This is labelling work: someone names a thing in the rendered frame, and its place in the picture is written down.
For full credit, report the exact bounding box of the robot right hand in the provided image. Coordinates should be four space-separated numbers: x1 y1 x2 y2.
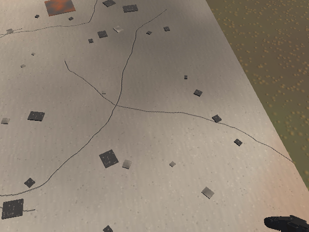
264 215 309 232

